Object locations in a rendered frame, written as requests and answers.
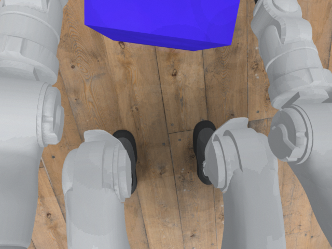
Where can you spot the robot left upper arm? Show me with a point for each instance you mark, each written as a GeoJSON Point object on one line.
{"type": "Point", "coordinates": [31, 117]}

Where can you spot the robot right thigh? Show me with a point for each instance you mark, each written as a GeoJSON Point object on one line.
{"type": "Point", "coordinates": [253, 215]}

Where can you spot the carton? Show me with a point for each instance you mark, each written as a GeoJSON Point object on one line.
{"type": "Point", "coordinates": [180, 24]}

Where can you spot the right robot forearm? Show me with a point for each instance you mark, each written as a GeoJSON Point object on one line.
{"type": "Point", "coordinates": [290, 57]}

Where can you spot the left robot forearm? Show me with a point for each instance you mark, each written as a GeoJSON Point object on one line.
{"type": "Point", "coordinates": [29, 36]}

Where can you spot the left robot foot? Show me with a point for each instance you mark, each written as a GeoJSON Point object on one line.
{"type": "Point", "coordinates": [128, 141]}

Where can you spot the robot right upper arm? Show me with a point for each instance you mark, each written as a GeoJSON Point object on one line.
{"type": "Point", "coordinates": [301, 135]}

